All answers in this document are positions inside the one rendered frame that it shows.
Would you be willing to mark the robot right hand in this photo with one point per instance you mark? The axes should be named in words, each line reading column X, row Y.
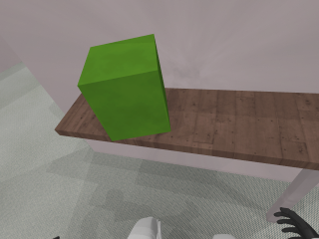
column 301, row 226

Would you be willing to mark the robot left thigh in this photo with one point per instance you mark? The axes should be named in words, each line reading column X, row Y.
column 147, row 228

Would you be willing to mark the carton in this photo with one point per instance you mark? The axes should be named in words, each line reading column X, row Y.
column 122, row 82

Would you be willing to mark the table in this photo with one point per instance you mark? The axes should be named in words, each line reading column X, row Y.
column 279, row 128

